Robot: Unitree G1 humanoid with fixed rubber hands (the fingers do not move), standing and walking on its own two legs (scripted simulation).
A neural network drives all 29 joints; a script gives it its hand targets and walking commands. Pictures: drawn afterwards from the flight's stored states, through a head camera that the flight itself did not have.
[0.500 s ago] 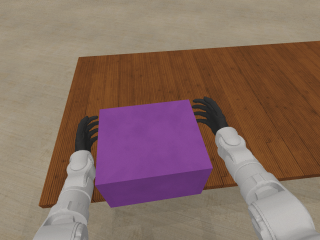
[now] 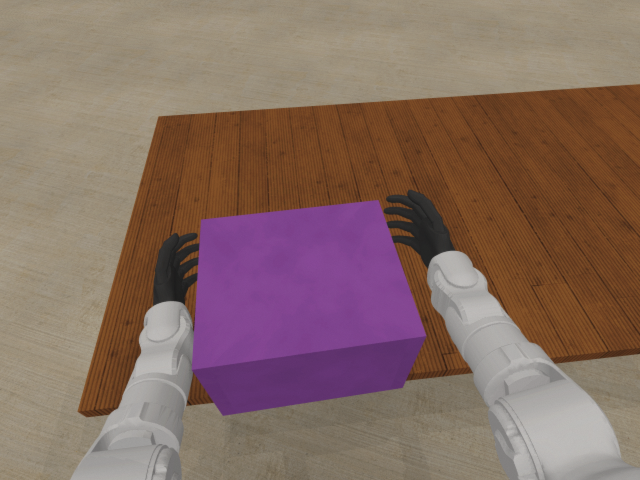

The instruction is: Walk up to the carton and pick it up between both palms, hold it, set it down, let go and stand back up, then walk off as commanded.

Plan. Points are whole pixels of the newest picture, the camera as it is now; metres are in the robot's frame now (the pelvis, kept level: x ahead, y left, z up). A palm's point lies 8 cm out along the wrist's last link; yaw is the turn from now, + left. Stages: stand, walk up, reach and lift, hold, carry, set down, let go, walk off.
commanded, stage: reach and lift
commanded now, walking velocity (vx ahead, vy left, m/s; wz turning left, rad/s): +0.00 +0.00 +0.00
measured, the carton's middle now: (302, 304) +0.35 +0.06 +0.00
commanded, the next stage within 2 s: none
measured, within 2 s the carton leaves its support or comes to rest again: leaves its support in 0.86 s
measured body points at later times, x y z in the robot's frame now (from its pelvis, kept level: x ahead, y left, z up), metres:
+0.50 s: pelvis +0.00 +0.00 +0.00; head +0.02 +0.00 +0.45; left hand +0.35 +0.23 +0.03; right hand +0.41 -0.12 +0.07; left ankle +0.03 +0.10 -0.74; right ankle -0.06 -0.08 -0.74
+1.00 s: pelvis -0.01 +0.00 +0.00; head -0.01 +0.01 +0.45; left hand +0.34 +0.22 +0.04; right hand +0.39 -0.12 +0.07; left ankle +0.03 +0.10 -0.74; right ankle -0.06 -0.08 -0.74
